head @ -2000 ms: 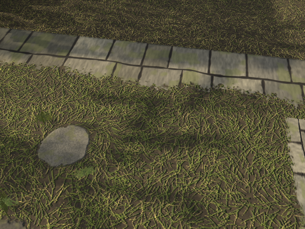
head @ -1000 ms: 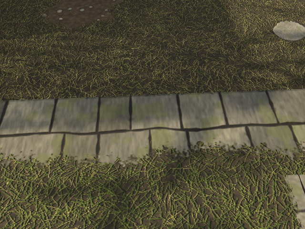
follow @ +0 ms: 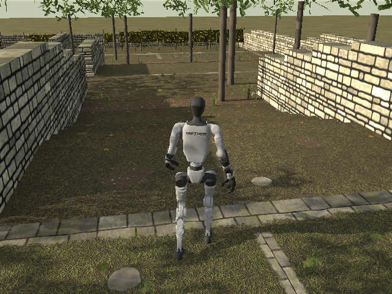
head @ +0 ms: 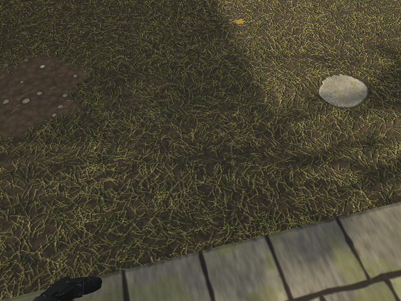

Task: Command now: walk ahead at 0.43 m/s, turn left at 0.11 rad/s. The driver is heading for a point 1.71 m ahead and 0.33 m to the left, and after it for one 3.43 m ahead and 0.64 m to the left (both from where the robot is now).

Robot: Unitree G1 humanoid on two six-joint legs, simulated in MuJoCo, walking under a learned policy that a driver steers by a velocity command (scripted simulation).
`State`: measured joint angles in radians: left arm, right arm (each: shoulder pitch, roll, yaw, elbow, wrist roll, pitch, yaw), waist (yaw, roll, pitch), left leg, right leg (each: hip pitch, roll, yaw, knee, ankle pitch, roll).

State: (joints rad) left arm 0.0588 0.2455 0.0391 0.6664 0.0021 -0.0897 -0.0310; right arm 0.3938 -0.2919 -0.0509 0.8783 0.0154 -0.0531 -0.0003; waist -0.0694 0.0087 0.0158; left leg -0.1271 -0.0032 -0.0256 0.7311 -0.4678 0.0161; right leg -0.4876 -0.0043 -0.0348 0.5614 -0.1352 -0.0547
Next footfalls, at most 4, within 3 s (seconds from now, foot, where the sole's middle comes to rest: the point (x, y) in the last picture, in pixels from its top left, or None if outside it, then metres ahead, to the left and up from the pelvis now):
0.44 left None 0.24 0.14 -0.76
0.84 right None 0.26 -0.11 -0.76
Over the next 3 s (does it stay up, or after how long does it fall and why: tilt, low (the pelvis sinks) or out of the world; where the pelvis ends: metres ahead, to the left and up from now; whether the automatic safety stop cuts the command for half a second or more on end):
stays up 0.24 -0.01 0.01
